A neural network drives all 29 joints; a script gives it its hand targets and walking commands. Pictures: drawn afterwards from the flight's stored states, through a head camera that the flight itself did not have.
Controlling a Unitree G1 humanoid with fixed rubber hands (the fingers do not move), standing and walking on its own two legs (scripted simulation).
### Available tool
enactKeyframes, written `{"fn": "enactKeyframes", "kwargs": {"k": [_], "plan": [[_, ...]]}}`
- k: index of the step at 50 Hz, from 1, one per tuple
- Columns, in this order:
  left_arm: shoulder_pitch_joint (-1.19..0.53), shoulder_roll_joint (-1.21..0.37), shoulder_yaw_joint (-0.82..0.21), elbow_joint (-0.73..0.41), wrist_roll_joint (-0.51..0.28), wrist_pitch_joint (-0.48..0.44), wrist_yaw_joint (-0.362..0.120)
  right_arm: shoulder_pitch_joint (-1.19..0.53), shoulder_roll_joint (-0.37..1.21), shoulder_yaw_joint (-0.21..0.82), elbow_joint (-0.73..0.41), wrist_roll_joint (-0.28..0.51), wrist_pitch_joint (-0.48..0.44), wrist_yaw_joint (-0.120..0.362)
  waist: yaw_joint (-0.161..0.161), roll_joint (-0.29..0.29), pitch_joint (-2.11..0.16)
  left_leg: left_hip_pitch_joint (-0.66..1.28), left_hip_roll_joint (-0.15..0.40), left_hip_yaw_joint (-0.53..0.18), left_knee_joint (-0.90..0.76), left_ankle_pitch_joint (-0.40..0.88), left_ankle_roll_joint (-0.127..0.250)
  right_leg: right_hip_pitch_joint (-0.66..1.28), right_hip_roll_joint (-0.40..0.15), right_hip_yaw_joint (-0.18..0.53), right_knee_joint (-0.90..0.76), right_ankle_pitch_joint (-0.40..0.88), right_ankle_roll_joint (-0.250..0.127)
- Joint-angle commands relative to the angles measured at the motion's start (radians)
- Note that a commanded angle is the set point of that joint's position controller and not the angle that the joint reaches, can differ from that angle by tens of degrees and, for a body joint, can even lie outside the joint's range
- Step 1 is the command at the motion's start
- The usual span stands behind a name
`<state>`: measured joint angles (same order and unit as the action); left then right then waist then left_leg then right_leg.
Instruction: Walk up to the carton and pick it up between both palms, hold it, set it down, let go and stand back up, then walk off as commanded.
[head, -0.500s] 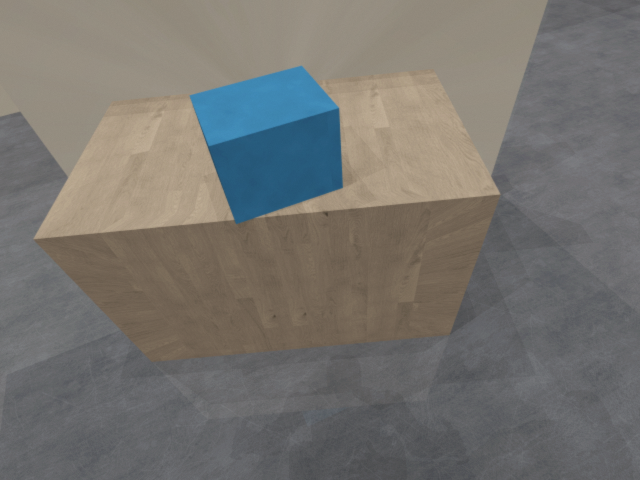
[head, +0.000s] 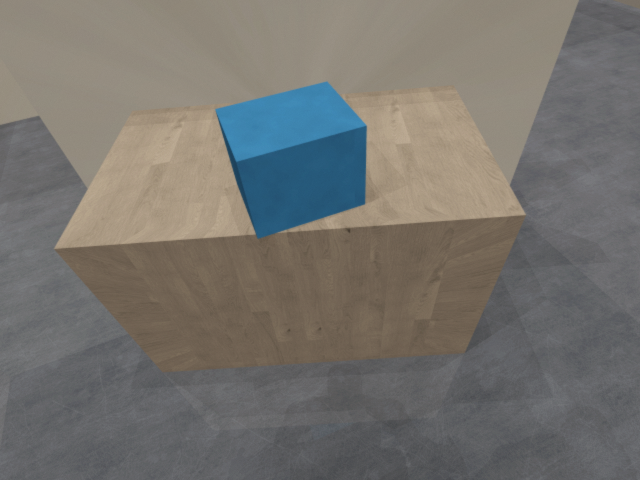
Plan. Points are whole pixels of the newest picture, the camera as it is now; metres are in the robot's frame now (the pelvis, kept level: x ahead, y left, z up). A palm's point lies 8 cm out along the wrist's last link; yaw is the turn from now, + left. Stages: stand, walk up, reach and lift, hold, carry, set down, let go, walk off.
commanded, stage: walk up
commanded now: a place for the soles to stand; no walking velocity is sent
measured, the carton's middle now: (293, 158) +0.76 +0.10 -0.03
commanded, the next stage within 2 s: none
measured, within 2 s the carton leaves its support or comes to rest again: neither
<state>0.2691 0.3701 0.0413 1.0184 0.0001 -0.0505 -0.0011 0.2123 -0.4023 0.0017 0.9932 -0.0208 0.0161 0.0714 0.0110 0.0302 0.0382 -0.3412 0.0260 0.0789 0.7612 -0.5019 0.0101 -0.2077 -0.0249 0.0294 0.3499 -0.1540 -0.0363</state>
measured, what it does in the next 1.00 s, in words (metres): steps to the left: left foot, then right foot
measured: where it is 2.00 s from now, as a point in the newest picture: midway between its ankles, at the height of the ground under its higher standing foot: (311, 479)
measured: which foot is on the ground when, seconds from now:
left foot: up 0.00-0.12, down 0.14-0.56, up 0.58-0.80, down 0.82-1.00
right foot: down 0.00-0.14, up 0.16-0.56, down 0.58-0.80, up 0.82-1.00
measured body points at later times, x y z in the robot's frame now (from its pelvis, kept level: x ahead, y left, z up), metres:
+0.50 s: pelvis +0.10 +0.15 +0.01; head +0.10 +0.17 +0.45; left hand +0.07 +0.47 -0.13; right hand +0.16 -0.16 -0.10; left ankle +0.09 +0.15 -0.74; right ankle +0.11 -0.01 -0.69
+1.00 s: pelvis +0.21 +0.27 -0.02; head +0.23 +0.31 +0.43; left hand +0.29 +0.58 -0.16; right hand +0.22 -0.06 -0.11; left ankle +0.13 +0.41 -0.75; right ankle +0.24 +0.12 -0.68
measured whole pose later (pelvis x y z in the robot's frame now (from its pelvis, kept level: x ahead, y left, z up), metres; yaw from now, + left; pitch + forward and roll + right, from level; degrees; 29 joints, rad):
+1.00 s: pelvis +0.21 +0.27 -0.02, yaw +1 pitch -4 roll +0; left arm 0.20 0.41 0.04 0.89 0.00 0.02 -0.03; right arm 0.44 -0.40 -0.01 0.89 -0.02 -0.06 -0.02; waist 0.03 -0.08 0.09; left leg -0.05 0.04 -0.01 0.56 -0.44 -0.04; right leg -0.49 0.01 0.11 1.14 -0.37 -0.05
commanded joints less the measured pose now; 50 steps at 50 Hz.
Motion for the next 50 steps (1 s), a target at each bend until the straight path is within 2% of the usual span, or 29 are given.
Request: {"fn": "enactKeyframes", "kwargs": {"k": [1, 3, 5, 6, 8, 11, 15, 18, 19, 20, 23, 24, 26, 27, 28, 29, 30, 31, 33, 34, 36, 38, 39, 40, 42, 43, 45, 46, 50], "plan": [[-0.019, 0.364, 0.114, -0.095, 0.020, -0.011, 0.012, -0.062, -0.198, -0.123, -0.133, -0.026, -0.016, 0.008, 0.000, -0.178, -0.021, -0.089, 0.068, -0.136, -0.071, 0.065, 0.013, 0.091, -0.287, 0.280, -0.141, -0.408, -0.153], [-0.202, 0.361, 0.100, -0.154, 0.025, -0.010, 0.007, 0.101, -0.218, -0.136, -0.073, -0.012, -0.015, 0.008, -0.107, -0.251, 0.038, 0.173, 0.062, -0.073, -0.156, 0.141, 0.029, -0.230, -0.215, 0.157, -0.091, -0.481, -0.116], [-0.207, 0.257, 0.076, -0.172, 0.018, -0.004, 0.012, 0.291, -0.277, -0.179, 0.011, -0.025, -0.026, -0.009, -0.202, 0.079, 0.093, 0.470, 0.066, -0.166, -0.337, 0.065, 0.012, -0.600, -0.044, 0.035, 0.274, -0.545, -0.041], [-0.146, 0.171, 0.044, -0.183, 0.015, 0.003, 0.015, 0.307, -0.331, -0.182, 0.007, -0.027, -0.036, -0.028, -0.175, 0.298, 0.112, 0.347, 0.227, -0.465, -0.608, -0.230, 0.000, -0.606, 0.156, -0.038, 0.679, -0.480, -0.006], [0.006, 0.241, 0.062, -0.121, 0.001, 0.023, 0.017, 0.056, -0.373, -0.171, -0.111, -0.020, -0.045, -0.042, -0.072, 0.173, 0.056, 0.094, 0.346, -0.587, -0.735, -0.435, -0.025, -0.415, 0.078, 0.113, 0.793, -0.284, 0.013], [0.159, 0.282, 0.085, -0.032, 0.005, 0.036, -0.007, -0.014, -0.261, -0.153, -0.149, -0.015, -0.069, -0.049, 0.011, 0.027, 0.105, 0.066, 0.229, -0.386, -0.689, -0.306, -0.073, -0.338, 0.010, 0.086, 0.811, -0.142, 0.021], [0.149, 0.255, 0.073, -0.014, -0.004, 0.034, -0.011, 0.049, -0.227, -0.129, -0.137, 0.006, -0.071, -0.050, 0.014, 0.049, 0.146, 0.129, 0.150, -0.251, -0.677, -0.041, -0.113, -0.313, 0.024, 0.098, 0.752, -0.044, 0.039], [0.189, 0.256, 0.076, -0.005, 0.011, 0.031, -0.009, 0.020, -0.237, -0.140, -0.159, 0.013, -0.060, -0.052, 0.033, 0.166, 0.094, 0.223, 0.082, -0.080, -0.698, 0.265, -0.246, -0.224, 0.064, 0.013, 0.636, -0.047, 0.063], [0.200, 0.248, 0.058, -0.022, 0.003, 0.036, -0.010, 0.029, -0.239, -0.139, -0.163, 0.011, -0.059, -0.052, 0.022, 0.140, 0.049, 0.324, 0.098, -0.113, -0.675, 0.274, -0.215, -0.226, 0.079, 0.011, 0.580, -0.075, 0.067], [0.245, 0.289, 0.088, -0.021, 0.014, 0.037, -0.003, -0.003, -0.259, -0.160, -0.184, 0.011, -0.044, -0.051, 0.034, 0.164, 0.025, 0.309, 0.044, -0.031, -0.728, 0.418, -0.336, -0.118, 0.102, -0.072, 0.489, -0.146, 0.075], [0.189, 0.224, 0.067, -0.058, 0.012, 0.039, 0.018, -0.044, -0.211, -0.152, -0.193, -0.012, -0.026, -0.054, 0.025, 0.146, 0.080, 0.316, 0.101, -0.052, -0.570, 0.745, -0.207, -0.105, 0.042, -0.080, 0.236, -0.170, 0.051], [0.337, 0.270, 0.093, -0.032, 0.015, 0.033, 0.033, -0.168, -0.255, -0.163, -0.243, -0.008, -0.013, -0.052, 0.130, 0.158, 0.085, 0.166, 0.040, 0.029, -0.447, 1.054, -0.335, 0.092, 0.050, -0.140, 0.067, -0.242, 0.004], [0.597, 0.274, 0.120, 0.010, 0.013, 0.019, 0.066, -0.298, -0.204, -0.146, -0.292, 0.027, -0.008, -0.054, 0.323, -0.013, -0.045, 0.166, -0.106, 0.124, 0.285, 1.265, -0.264, 0.302, -0.022, -0.166, -0.285, 0.071, -0.117], [0.498, 0.267, 0.117, -0.006, 0.010, 0.004, 0.080, -0.171, -0.120, -0.113, -0.287, 0.042, -0.016, -0.056, 0.233, -0.447, -0.066, -0.137, -0.128, -0.101, 0.578, 0.112, -0.118, 0.411, -0.194, 0.225, -0.103, 0.262, -0.179], [0.257, 0.254, 0.092, -0.087, 0.026, -0.012, 0.079, -0.023, -0.133, -0.097, -0.266, 0.034, -0.029, -0.049, 0.077, -0.310, -0.091, -0.231, -0.013, -0.289, 0.654, -0.034, -0.079, 0.338, -0.282, 0.396, -0.024, 0.087, -0.269], [0.196, 0.249, 0.106, -0.136, 0.020, -0.011, 0.085, -0.012, -0.205, -0.114, -0.219, 0.025, -0.031, -0.042, 0.054, -0.152, -0.105, -0.201, 0.039, -0.356, 0.701, -0.095, -0.058, 0.194, -0.361, 0.457, -0.075, -0.093, -0.287], [0.005, 0.277, 0.091, -0.202, 0.029, -0.014, 0.082, 0.125, -0.206, -0.105, -0.165, 0.026, -0.028, -0.033, -0.060, -0.078, -0.093, -0.059, 0.064, -0.375, 0.589, -0.014, -0.022, -0.058, -0.360, 0.446, -0.113, -0.246, -0.235], [-0.153, 0.355, 0.106, -0.230, 0.026, -0.022, 0.072, 0.133, -0.282, -0.150, -0.151, 0.028, -0.012, -0.025, -0.124, -0.235, 0.044, 0.085, 0.098, -0.438, 0.667, -0.053, -0.007, -0.455, -0.463, 0.542, -0.199, -0.451, -0.223], [-0.272, 0.346, 0.091, -0.237, 0.036, -0.035, 0.060, 0.171, -0.260, -0.151, -0.149, 0.041, 0.005, -0.012, -0.197, -0.244, 0.174, 0.145, 0.126, -0.440, 0.419, -0.076, 0.004, -0.552, -0.315, 0.333, -0.126, -0.384, -0.141], [-0.180, 0.338, 0.086, -0.247, 0.037, -0.028, 0.051, 0.156, -0.224, -0.136, -0.137, 0.039, -0.010, -0.002, -0.153, -0.173, 0.141, 0.181, 0.077, -0.232, 0.129, -0.049, 0.003, -0.465, -0.202, 0.158, -0.098, -0.405, -0.115], [-0.016, 0.321, 0.083, -0.179, 0.043, -0.016, 0.021, 0.121, -0.174, -0.131, -0.119, 0.036, -0.038, 0.002, -0.070, -0.267, 0.070, 0.223, 0.019, -0.071, -0.205, 0.107, -0.016, -0.260, -0.084, 0.040, 0.047, -0.414, -0.120], [0.093, 0.245, 0.075, -0.138, 0.034, 0.017, 0.002, 0.254, -0.231, -0.159, -0.064, 0.014, -0.056, -0.034, -0.090, 0.050, -0.069, 0.487, -0.040, -0.026, -0.373, 0.213, -0.054, -0.290, 0.006, -0.038, 0.487, -0.383, -0.089], [0.131, 0.208, 0.071, -0.147, 0.050, 0.037, -0.002, 0.298, -0.265, -0.171, -0.088, -0.001, -0.059, -0.058, -0.102, 0.144, -0.036, 0.536, 0.013, -0.118, -0.371, 0.173, -0.051, -0.436, 0.046, -0.024, 0.668, -0.449, -0.075], [0.119, 0.187, 0.068, -0.172, 0.043, 0.048, 0.000, 0.289, -0.338, -0.175, -0.111, -0.015, -0.070, -0.073, -0.092, 0.241, -0.002, 0.451, 0.183, -0.432, -0.423, -0.042, -0.009, -0.548, 0.056, 0.056, 0.832, -0.463, -0.032], [0.014, 0.200, 0.055, -0.214, 0.033, 0.060, -0.008, 0.119, -0.454, -0.179, -0.160, 0.009, -0.093, -0.100, -0.043, 0.157, 0.131, 0.164, 0.474, -0.833, -0.623, 0.022, 0.138, -0.568, -0.011, 0.217, 0.889, -0.307, -0.009], [-0.018, 0.211, 0.047, -0.214, 0.032, 0.053, -0.012, 0.051, -0.461, -0.176, -0.162, 0.011, -0.105, -0.106, -0.011, 0.100, 0.201, 0.140, 0.493, -0.851, -0.630, 0.107, 0.182, -0.585, -0.054, 0.226, 0.886, -0.261, 0.008], [-0.064, 0.273, 0.077, -0.183, 0.027, 0.051, -0.023, 0.099, -0.333, -0.133, -0.186, 0.029, -0.126, -0.122, -0.002, -0.031, 0.269, 0.136, 0.333, -0.424, -0.452, 0.631, 0.070, -0.489, -0.044, 0.189, 0.836, -0.163, 0.018], [-0.026, 0.255, 0.089, -0.191, 0.022, 0.058, -0.029, 0.137, -0.304, -0.127, -0.172, 0.028, -0.130, -0.121, 0.012, 0.057, 0.271, 0.154, 0.265, -0.275, -0.392, 0.867, 0.055, -0.458, -0.030, 0.148, 0.808, -0.148, 0.016], [-0.139, 0.220, 0.074, -0.272, 0.027, 0.070, -0.062, 0.225, -0.306, -0.131, -0.198, 0.032, -0.117, -0.134, -0.042, 0.084, 0.096, 0.414, 0.219, -0.201, -0.317, 0.909, 0.103, -0.466, 0.011, 0.035, 0.596, -0.134, 0.013]]}}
